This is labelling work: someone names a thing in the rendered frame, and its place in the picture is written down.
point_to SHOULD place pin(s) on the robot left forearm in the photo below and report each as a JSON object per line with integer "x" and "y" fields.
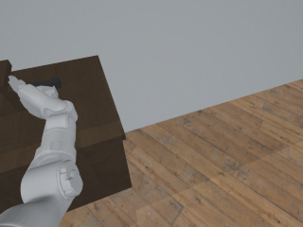
{"x": 59, "y": 137}

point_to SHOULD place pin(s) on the left robot upper arm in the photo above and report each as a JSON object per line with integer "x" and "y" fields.
{"x": 47, "y": 192}

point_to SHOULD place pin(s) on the left robot hand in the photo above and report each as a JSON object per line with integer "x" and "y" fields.
{"x": 32, "y": 97}

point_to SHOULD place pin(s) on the counter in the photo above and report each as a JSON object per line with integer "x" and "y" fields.
{"x": 100, "y": 154}

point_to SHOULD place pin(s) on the tap lever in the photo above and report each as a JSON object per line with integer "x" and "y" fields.
{"x": 55, "y": 81}

